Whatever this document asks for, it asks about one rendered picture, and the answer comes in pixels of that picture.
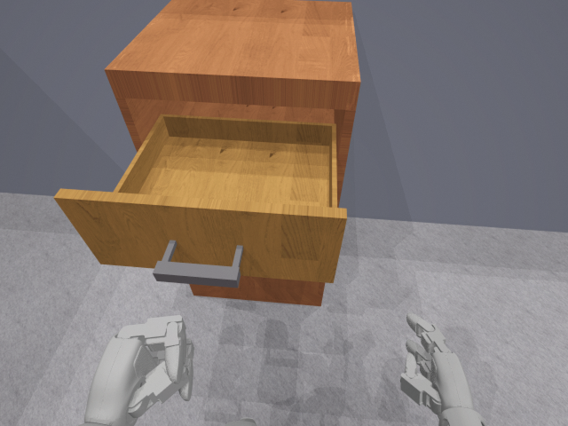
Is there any handle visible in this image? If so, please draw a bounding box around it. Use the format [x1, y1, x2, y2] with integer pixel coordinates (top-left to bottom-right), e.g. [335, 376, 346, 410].
[153, 240, 243, 288]

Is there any cabinet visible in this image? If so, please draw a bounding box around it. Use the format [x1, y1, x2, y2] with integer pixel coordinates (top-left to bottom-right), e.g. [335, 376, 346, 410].
[105, 0, 361, 306]

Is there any robot right hand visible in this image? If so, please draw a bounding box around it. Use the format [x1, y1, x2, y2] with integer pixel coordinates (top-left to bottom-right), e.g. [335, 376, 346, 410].
[400, 312, 475, 419]

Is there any drawer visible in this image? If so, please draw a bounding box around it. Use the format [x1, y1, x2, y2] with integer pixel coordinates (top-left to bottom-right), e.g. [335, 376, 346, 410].
[53, 114, 347, 283]

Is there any robot left hand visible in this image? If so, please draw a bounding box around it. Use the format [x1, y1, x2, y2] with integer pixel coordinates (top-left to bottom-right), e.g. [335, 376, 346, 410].
[84, 315, 194, 426]

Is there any right robot forearm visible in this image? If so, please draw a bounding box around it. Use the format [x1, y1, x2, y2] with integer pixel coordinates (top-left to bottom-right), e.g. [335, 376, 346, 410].
[438, 407, 486, 426]

